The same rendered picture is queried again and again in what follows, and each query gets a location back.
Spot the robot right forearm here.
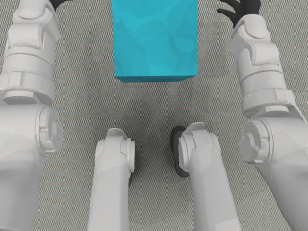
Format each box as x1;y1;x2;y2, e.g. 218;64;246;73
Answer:
229;14;308;124

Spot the carton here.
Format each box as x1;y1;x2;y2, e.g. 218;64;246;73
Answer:
112;0;198;83

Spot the robot left forearm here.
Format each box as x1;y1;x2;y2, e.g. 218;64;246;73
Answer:
0;0;61;106

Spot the robot left upper arm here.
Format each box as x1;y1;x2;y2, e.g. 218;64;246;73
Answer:
0;104;64;231

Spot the robot left hand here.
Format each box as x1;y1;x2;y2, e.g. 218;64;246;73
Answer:
49;0;73;12

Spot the robot right hand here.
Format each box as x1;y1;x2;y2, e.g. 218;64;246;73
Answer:
217;0;261;29

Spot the right robot foot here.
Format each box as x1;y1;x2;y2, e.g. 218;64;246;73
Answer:
170;126;190;178

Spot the robot right upper arm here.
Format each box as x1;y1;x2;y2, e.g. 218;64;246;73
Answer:
238;117;308;231

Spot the right robot shin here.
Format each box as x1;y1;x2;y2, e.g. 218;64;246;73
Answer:
178;122;221;172

